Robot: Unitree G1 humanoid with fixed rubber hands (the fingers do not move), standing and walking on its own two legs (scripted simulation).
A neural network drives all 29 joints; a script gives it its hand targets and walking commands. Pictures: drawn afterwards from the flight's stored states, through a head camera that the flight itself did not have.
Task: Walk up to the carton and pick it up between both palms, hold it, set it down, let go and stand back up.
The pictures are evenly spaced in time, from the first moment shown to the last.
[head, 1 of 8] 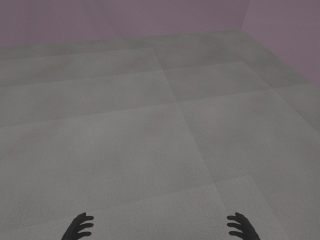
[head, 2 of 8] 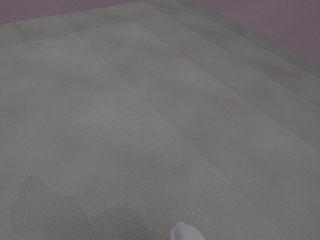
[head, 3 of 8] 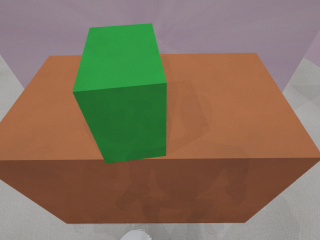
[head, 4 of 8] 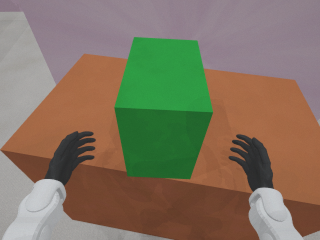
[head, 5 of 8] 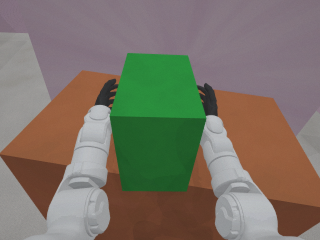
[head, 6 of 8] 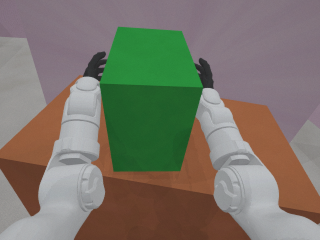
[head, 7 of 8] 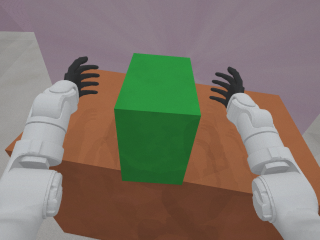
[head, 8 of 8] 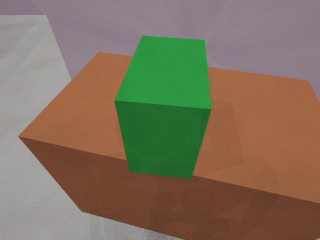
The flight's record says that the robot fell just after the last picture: no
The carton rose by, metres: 0.21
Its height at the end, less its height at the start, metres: +0.00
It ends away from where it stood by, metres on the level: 0.02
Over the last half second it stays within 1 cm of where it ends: yes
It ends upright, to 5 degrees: yes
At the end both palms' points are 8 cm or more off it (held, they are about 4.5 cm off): yes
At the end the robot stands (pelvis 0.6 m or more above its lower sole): yes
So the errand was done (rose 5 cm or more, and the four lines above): yes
